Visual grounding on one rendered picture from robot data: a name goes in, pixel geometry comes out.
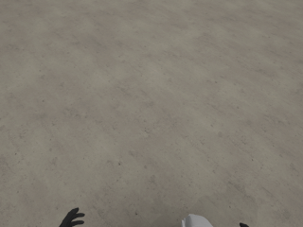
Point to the left robot hand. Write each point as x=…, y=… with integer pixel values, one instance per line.
x=67, y=221

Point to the right robot thigh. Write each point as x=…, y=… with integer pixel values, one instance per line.
x=195, y=221

